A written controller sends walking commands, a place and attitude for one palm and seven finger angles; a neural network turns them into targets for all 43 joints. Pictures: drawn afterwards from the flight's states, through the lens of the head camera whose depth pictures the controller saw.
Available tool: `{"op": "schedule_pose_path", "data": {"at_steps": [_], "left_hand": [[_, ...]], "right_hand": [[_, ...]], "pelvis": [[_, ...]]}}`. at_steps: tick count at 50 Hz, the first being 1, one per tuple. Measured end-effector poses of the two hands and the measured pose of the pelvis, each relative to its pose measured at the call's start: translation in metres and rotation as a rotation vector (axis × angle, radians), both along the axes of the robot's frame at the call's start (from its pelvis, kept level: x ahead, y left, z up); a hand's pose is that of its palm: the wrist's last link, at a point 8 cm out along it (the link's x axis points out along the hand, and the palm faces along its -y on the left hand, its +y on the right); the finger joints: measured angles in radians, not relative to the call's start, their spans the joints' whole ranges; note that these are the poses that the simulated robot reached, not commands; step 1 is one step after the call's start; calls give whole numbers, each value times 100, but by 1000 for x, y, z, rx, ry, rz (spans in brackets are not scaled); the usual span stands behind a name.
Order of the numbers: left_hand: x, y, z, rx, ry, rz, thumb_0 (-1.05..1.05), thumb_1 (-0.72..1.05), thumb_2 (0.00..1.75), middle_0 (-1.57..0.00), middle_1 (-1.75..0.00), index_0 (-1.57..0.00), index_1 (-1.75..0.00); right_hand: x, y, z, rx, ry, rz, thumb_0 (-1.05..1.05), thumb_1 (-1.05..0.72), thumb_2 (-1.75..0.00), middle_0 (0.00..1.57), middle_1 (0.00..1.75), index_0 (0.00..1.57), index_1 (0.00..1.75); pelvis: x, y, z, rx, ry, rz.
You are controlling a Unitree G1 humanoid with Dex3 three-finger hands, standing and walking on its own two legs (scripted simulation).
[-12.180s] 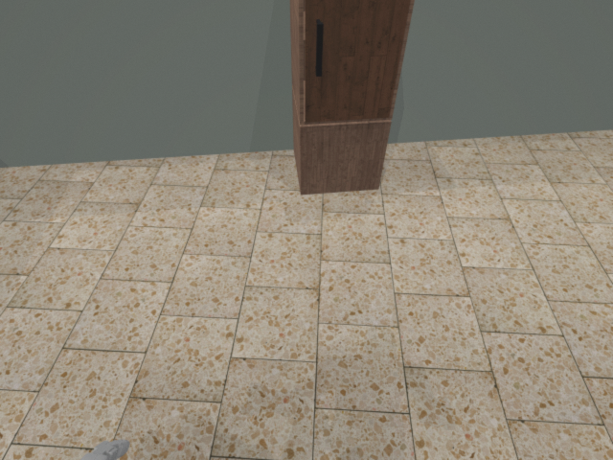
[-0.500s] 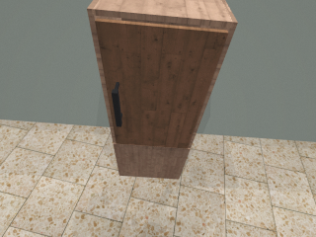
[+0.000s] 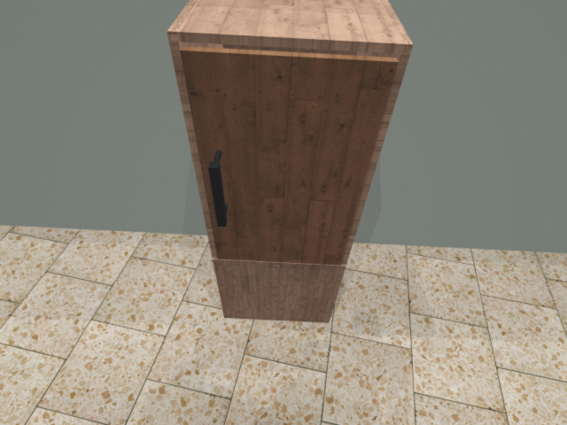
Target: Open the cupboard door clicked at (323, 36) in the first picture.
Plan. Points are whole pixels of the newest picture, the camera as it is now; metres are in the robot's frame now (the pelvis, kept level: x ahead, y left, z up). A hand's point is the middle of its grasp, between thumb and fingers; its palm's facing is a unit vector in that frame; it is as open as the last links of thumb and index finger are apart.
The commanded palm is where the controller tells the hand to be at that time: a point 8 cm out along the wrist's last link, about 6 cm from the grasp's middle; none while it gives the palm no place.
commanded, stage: come to a stop and stand still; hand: left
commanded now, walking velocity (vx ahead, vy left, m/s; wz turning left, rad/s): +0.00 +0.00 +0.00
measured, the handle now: (220, 190) +0.58 +0.17 -0.05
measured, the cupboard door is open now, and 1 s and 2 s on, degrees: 0 0 0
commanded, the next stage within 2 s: look again from close up in 0.26 s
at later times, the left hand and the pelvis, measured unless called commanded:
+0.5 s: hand out of the picture -0.04 +0.15 -0.18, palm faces +0.03 -0.98 -0.17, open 7.4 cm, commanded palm none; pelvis -0.01 +0.00 -0.01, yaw +2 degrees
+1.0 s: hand out of the picture +0.02 +0.16 -0.18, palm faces +0.08 -0.98 -0.20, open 7.3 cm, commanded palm +0.11 +0.21 -0.08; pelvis +0.02 -0.01 -0.01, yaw +1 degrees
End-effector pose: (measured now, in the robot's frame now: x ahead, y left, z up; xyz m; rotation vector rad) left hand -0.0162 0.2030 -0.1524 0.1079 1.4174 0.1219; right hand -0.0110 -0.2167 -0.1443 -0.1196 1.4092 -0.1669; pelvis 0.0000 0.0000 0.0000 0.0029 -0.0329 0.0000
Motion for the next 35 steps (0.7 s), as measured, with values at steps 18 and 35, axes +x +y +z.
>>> {"op": "schedule_pose_path", "data": {"at_steps": [18,35], "left_hand": [[-37,-8,3,4,73,32,1,91,90,-20,-30,-20,-30],[12,11,6,64,-72,11,1,92,90,-20,-30,-20,-30]], "right_hand": [[-45,21,-5,56,90,-40,1,-91,-90,20,29,19,30],[19,0,-15,30,-72,51,3,-94,-90,20,29,19,30]], "pelvis": [[-8,-3,-1,2,19,5],[6,-1,-8,1,23,23]]}}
